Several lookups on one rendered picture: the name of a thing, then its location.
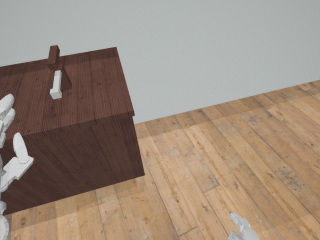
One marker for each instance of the robot left hand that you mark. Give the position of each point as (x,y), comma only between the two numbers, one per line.
(17,166)

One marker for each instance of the counter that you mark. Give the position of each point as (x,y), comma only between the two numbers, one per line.
(83,141)

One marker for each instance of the left robot forearm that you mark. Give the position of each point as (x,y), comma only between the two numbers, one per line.
(4,223)

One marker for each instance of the robot right hand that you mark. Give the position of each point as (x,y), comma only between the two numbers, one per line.
(244,227)

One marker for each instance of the tap lever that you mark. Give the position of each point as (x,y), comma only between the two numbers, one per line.
(55,91)

